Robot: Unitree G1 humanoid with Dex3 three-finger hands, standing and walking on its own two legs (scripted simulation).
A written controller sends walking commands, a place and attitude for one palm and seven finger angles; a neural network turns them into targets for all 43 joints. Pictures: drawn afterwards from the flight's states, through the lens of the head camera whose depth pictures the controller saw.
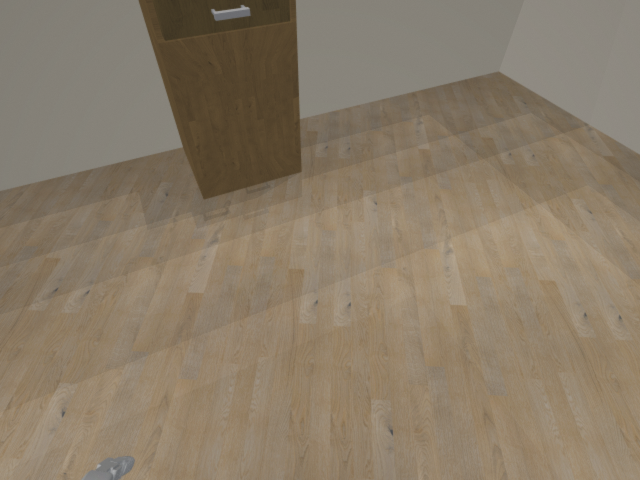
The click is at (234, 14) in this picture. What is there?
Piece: drawer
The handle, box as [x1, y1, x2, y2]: [211, 5, 250, 20]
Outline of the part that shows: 250,15 249,9 243,5 241,5 240,8 222,11 215,11 211,9 216,20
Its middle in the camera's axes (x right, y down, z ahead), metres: -0.31 -0.76 +1.30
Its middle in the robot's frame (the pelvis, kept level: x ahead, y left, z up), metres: +1.47 +0.38 +0.02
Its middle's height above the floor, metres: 0.78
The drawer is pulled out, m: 0.00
